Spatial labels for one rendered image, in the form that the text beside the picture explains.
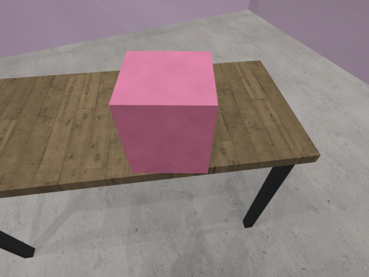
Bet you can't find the table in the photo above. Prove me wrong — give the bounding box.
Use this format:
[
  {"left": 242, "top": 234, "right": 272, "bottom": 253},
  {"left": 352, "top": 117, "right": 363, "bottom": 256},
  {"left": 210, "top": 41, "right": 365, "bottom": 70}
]
[{"left": 0, "top": 61, "right": 321, "bottom": 258}]

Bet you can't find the carton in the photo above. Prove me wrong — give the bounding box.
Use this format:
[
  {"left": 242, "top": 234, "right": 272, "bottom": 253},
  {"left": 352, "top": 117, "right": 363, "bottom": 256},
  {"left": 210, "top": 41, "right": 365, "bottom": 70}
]
[{"left": 109, "top": 51, "right": 218, "bottom": 173}]

